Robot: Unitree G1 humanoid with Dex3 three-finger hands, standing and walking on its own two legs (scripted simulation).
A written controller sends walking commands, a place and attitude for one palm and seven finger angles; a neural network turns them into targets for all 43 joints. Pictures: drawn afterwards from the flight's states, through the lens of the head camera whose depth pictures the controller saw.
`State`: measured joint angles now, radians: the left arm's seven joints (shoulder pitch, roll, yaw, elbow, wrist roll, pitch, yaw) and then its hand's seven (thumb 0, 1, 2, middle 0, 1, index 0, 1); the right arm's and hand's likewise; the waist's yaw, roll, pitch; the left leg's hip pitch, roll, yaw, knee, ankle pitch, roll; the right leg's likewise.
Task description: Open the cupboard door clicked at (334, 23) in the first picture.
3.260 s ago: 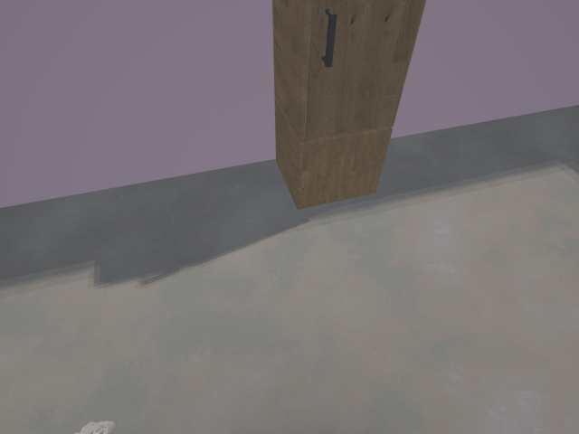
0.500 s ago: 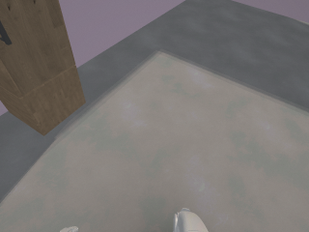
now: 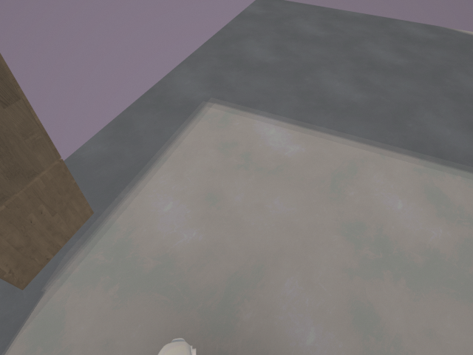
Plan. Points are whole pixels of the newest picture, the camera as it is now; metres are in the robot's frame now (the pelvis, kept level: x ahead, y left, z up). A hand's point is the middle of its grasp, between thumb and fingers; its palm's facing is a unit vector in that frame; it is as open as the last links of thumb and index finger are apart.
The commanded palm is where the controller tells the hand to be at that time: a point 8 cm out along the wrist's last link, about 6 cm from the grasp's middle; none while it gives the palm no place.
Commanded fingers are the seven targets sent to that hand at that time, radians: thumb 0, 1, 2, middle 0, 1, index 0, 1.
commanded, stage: walk to a spot facing it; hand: left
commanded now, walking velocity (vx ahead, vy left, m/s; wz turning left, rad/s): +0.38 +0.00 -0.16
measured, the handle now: out of the picture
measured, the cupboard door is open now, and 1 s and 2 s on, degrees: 0 0 0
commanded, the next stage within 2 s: turn to face it in 0.66 s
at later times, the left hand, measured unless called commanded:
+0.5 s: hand (156, 283) +0.30 +0.20 -0.17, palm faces -0.15 -0.97 -0.18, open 7.3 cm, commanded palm none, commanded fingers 0.00 0.90 0.90 -0.20 -0.30 -0.20 -0.30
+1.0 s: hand (198, 216) +0.49 +0.13 -0.19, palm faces -0.10 -0.98 -0.16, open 7.3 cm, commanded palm none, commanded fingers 0.00 0.90 0.90 -0.20 -0.30 -0.20 -0.30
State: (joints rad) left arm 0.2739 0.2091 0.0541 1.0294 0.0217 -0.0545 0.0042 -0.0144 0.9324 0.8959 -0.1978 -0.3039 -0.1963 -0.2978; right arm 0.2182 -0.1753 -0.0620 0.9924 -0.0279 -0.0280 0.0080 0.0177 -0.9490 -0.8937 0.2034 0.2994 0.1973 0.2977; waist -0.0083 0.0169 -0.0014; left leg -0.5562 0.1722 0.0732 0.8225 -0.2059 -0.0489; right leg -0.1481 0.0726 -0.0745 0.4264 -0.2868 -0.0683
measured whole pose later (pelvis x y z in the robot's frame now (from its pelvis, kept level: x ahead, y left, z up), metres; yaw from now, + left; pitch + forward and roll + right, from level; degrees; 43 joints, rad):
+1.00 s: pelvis +0.43 -0.04 -0.01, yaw -8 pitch -1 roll -3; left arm 0.24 0.17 0.04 1.05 0.02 -0.04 0.02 0.00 0.93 0.90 -0.20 -0.30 -0.20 -0.30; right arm 0.21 -0.18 -0.05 1.02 -0.02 -0.01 0.01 0.01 -0.94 -0.89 0.20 0.30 0.19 0.30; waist -0.01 0.00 0.04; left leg -0.45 0.11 0.13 0.68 -0.19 -0.03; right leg -0.10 -0.03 -0.24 0.51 -0.37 0.00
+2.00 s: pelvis +0.49 -0.08 -0.01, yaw +27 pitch +1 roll +2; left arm 0.26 0.27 0.07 0.92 0.01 0.07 0.02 0.00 0.90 0.90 -0.20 -0.30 -0.20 -0.30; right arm 0.08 -0.24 -0.06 0.88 -0.01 0.02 0.02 0.01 -0.91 -0.89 0.20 0.30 0.20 0.30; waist 0.03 -0.06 0.11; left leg -0.30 0.01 0.08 0.63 -0.35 0.01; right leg -0.38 -0.16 -0.14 1.02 -0.55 0.08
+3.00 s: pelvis +0.50 -0.11 +0.00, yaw +59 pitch +0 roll +0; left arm 0.20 0.25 0.06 0.92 0.01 0.06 0.02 0.00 0.91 0.90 -0.20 -0.30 -0.19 -0.30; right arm 0.17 -0.20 -0.04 0.94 -0.02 0.03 0.00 0.01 -0.91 -0.89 0.21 0.30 0.20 0.30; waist 0.00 -0.01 0.06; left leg -0.25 -0.01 0.01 0.48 -0.22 0.02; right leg -0.42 -0.09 -0.04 0.93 -0.44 0.09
